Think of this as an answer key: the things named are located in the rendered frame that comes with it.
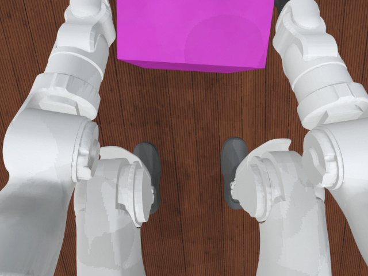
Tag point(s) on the robot left forearm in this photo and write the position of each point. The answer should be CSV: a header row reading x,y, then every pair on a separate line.
x,y
76,65

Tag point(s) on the left robot shin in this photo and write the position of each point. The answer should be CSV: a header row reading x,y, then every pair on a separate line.
x,y
108,152

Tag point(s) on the robot left upper arm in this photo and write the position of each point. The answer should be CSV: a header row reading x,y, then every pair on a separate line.
x,y
47,153

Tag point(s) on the left robot foot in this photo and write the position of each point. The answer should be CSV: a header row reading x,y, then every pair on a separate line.
x,y
148,154

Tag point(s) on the carton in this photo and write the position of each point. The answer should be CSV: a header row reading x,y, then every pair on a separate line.
x,y
194,35

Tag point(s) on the right robot hand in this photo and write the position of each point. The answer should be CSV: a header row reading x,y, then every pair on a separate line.
x,y
279,4

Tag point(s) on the robot right forearm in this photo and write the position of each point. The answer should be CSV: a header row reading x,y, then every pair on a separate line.
x,y
317,74

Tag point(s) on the robot right upper arm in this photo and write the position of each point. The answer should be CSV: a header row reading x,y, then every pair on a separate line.
x,y
335,156

